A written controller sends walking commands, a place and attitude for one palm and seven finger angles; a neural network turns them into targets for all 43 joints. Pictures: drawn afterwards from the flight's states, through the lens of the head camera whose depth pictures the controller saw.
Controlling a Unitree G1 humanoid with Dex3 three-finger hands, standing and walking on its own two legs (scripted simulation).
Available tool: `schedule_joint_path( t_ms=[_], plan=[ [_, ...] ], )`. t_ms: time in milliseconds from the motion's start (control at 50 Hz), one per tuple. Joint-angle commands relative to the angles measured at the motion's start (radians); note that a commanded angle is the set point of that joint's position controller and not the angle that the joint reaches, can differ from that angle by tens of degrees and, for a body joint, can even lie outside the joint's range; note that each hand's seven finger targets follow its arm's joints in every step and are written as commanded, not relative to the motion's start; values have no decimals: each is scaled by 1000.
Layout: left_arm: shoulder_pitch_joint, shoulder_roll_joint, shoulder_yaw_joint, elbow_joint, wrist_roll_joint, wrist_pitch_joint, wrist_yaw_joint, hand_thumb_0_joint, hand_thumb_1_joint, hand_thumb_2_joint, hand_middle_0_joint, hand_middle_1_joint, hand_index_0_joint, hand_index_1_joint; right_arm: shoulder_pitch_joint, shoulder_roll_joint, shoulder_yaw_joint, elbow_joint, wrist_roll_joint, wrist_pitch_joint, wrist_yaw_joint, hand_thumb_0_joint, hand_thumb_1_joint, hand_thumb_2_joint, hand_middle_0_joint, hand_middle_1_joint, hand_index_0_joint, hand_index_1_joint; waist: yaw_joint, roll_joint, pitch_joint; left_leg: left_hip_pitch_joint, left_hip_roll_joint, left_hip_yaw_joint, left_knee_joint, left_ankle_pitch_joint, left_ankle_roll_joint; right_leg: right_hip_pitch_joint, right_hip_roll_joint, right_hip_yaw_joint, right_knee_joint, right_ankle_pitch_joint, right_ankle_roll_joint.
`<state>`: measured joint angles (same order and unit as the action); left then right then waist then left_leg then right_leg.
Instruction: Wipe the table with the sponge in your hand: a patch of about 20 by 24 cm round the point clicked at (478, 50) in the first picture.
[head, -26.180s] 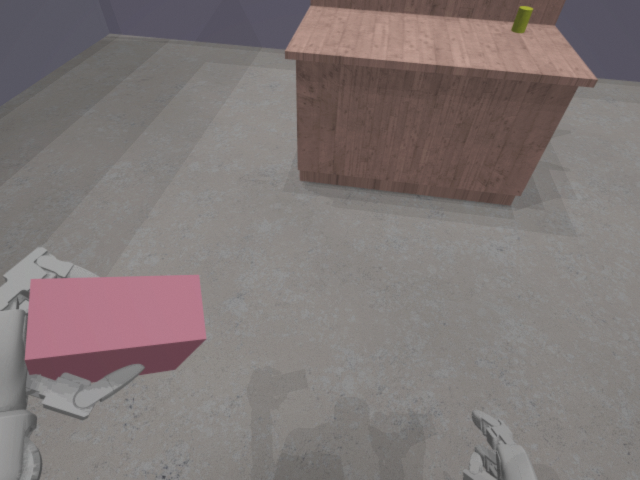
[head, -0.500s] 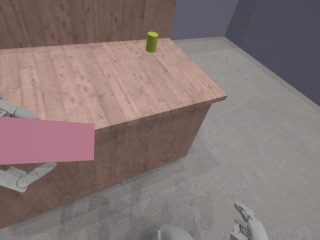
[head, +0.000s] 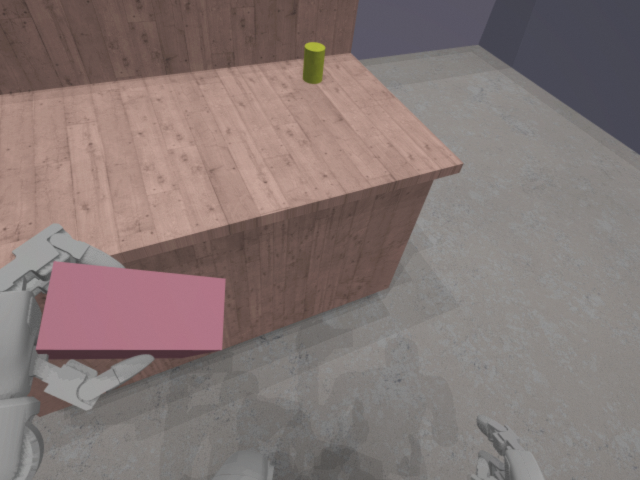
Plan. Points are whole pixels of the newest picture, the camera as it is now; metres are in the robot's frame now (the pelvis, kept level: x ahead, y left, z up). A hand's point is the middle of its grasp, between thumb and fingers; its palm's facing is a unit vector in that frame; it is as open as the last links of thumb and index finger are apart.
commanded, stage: come to a stop and stand still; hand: left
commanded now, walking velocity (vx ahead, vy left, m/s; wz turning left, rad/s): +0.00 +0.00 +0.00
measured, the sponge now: (156, 320) +0.23 +0.18 +0.13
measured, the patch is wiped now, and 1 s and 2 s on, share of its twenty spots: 0.00 0.00 0.00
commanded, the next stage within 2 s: look again from close up in 0.18 s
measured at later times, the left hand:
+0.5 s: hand (15, 366) +0.17 +0.26 +0.17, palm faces +0.44 -0.80 -0.41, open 10.4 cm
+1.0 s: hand (16, 313) +0.21 +0.28 +0.17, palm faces +0.49 -0.81 -0.32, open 10.4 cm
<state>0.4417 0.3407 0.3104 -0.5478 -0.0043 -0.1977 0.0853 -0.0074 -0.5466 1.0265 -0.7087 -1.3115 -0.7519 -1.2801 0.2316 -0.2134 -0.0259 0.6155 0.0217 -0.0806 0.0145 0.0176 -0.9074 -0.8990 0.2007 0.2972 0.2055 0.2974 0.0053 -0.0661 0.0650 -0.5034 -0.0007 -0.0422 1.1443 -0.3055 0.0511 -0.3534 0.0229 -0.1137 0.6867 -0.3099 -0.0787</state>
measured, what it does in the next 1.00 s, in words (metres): steps on the spot: left foot, then left foot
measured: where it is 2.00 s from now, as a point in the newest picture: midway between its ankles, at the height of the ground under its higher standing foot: (345, 459)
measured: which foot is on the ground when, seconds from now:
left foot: up 0.00-0.04, down 0.06-0.26, up 0.28-0.52, down 0.54-1.00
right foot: down 0.00-0.92, up 0.94-1.00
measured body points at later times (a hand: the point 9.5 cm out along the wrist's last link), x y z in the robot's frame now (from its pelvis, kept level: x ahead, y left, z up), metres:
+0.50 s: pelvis -0.02 +0.00 +0.02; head -0.01 +0.00 +0.47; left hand +0.14 +0.30 +0.19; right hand +0.13 -0.22 -0.08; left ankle +0.02 +0.15 -0.70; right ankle +0.04 -0.06 -0.72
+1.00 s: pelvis +0.01 +0.02 +0.01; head +0.01 +0.04 +0.46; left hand +0.18 +0.32 +0.18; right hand +0.18 -0.19 -0.07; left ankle +0.03 +0.14 -0.72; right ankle +0.04 -0.06 -0.68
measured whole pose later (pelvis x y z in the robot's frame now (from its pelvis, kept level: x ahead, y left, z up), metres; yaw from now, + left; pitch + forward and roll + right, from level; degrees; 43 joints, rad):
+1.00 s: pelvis +0.01 +0.02 +0.01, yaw +4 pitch -4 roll +1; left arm 0.38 0.35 0.33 -0.44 -0.03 -0.15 0.14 -0.01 -0.55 1.03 -0.71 -1.31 -0.76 -1.27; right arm 0.24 -0.17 0.02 0.63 0.00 -0.10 -0.04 0.01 -0.91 -0.90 0.20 0.30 0.20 0.30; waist 0.03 -0.07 0.07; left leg -0.26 0.01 0.05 0.62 -0.29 0.01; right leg -0.40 0.04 -0.01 0.93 -0.42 -0.06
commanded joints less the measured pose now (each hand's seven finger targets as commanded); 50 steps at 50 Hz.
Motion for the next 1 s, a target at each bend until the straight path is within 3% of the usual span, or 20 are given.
schedule_joint_path(
  t_ms=[0,60,100,120,160,200,220,240,320,420,480,580,700,760,800,860,880,900,920,980],
  plan=[
    [-38,334,299,-306,-31,-75,79,0,100,1300,-1200,-1600,-1200,-1600,-72,-81,-52,-178,6,-64,-31,0,-900,-900,200,300,200,300,11,82,-171,269,26,40,-479,23,20,-49,-275,254,-198,10,-76],
    [-43,290,290,-270,-44,-101,88,0,100,1300,-1200,-1600,-1200,-1600,-43,-72,-53,-176,-8,-92,-54,0,-900,-900,200,300,200,300,12,289,-231,423,20,124,-840,289,29,49,-76,95,152,121,-10],
    [-81,300,299,-271,-44,-123,93,0,100,1300,-1200,-1600,-1200,-1600,-27,-50,-49,-159,-14,-131,-57,0,-900,-900,200,300,200,300,-30,481,-184,636,165,-61,-702,648,106,-206,21,7,256,-202,48],
    [-126,341,301,-260,-35,-135,79,0,100,1300,-1200,-1600,-1200,-1600,-22,-62,-32,-153,-29,-128,-55,0,-900,-900,200,300,200,300,-58,536,-113,532,231,-300,-705,579,147,-265,-7,61,203,-259,49],
    [-47,231,244,-101,-27,-108,48,0,100,1300,-1200,-1600,-1200,-1600,-47,-109,-52,-154,-8,-105,-33,0,-900,-900,200,300,200,300,-26,259,-39,276,245,-239,-660,442,134,-26,-46,153,-28,-145,33],
    [41,185,218,-33,-40,-73,36,0,100,1300,-1200,-1600,-1200,-1600,-37,-132,-67,-185,15,-85,-16,0,-900,-900,200,300,200,300,13,33,-178,176,107,-66,-387,293,66,318,-46,95,-283,211,53],
    [65,198,214,-33,-51,-67,36,0,100,1300,-1200,-1600,-1200,-1600,-37,-121,-66,-192,17,-73,-19,0,-900,-900,200,300,200,300,5,-111,-222,62,23,5,-233,126,42,430,-130,169,-302,267,18],
    [95,225,234,-6,-68,-67,39,0,100,1300,-1200,-1600,-1200,-1600,-49,-116,-67,-211,17,-73,-28,0,-900,-900,200,300,200,300,-9,-251,-199,-93,-45,35,-62,-137,3,435,-279,406,-345,269,-57],
    [87,225,242,-59,-75,-69,28,0,100,1300,-1200,-1600,-1200,-1600,-63,-101,-36,-170,4,-54,-25,0,-900,-900,200,300,200,300,-5,-36,-66,-48,44,-35,-60,-73,-40,78,-333,462,-412,-7,-122],
    [-194,251,173,-191,-41,-78,69,0,100,1300,-1200,-1600,-1200,-1600,-104,-71,3,-144,-28,-107,-70,0,-900,-900,200,300,200,300,13,-51,-105,275,19,83,-469,10,-9,-72,-262,297,-478,-254,-58],
    [-204,218,141,-221,-34,-72,81,0,100,1300,-1200,-1600,-1200,-1600,-71,-82,-3,-142,-36,-134,-83,0,-900,-900,200,300,200,300,23,85,-143,416,-4,100,-690,13,6,-24,-201,281,-436,-264,-12],
    [-165,207,150,-167,-33,-69,80,0,100,1300,-1200,-1600,-1200,-1600,-91,-93,1,-155,-8,-130,-70,0,-900,-900,200,300,200,300,14,343,-118,193,213,-179,-931,-288,71,137,-48,133,-158,-80,84],
    [-32,183,166,-38,-31,-33,56,0,100,1300,-1200,-1600,-1200,-1600,-80,-98,-24,-177,-3,-92,-52,0,-900,-900,200,300,200,300,4,126,-83,46,122,-70,-765,-364,36,228,-30,133,-275,-154,33],
    [-70,188,148,-69,-44,-17,53,0,100,1300,-1200,-1600,-1200,-1600,-70,-93,-28,-176,-7,-62,-53,0,-900,-900,200,300,200,300,5,-142,-81,-17,11,58,-369,-179,-3,193,-213,486,-445,-403,-107],
    [-133,177,130,-95,-49,-13,64,0,100,1300,-1200,-1600,-1200,-1600,-88,-93,-17,-171,1,-66,-49,0,-900,-900,200,300,200,300,-1,-95,-83,-9,29,53,-316,-76,-9,193,-286,566,-426,-275,-175],
    [-225,185,102,-140,-52,-16,70,0,100,1300,-1200,-1600,-1200,-1600,-79,-79,5,-154,-10,-59,-62,0,-900,-900,200,300,200,300,-22,59,-102,334,30,96,-587,-101,-7,-84,-181,307,-286,-397,-98],
    [-254,193,100,-171,-54,-22,70,0,100,1300,-1200,-1600,-1200,-1600,-84,-90,3,-157,-12,-62,-71,0,-900,-900,200,300,200,300,-30,154,-90,438,57,34,-677,-152,10,-182,-98,217,-156,-377,-54],
    [-306,197,104,-242,-57,-37,70,0,100,1300,-1200,-1600,-1200,-1600,-96,-117,-2,-170,-11,-77,-77,0,-900,-900,200,300,200,300,-41,381,-72,562,229,-299,-846,-267,65,-359,7,113,98,-290,12],
    [-321,210,104,-275,-40,-56,79,0,100,1300,-1200,-1600,-1200,-1600,-86,-99,7,-169,-15,-88,-70,0,-900,-900,200,300,200,300,-43,433,-63,594,370,-569,-953,-256,125,-450,41,102,331,-220,37],
    [-194,260,169,-254,-27,-60,63,0,100,1300,-1200,-1600,-1200,-1600,-75,-91,-9,-165,-17,-98,-46,0,-900,-900,200,300,200,300,-15,292,-32,430,386,-458,-932,-175,201,-393,-71,193,416,-72,46]
  ],
)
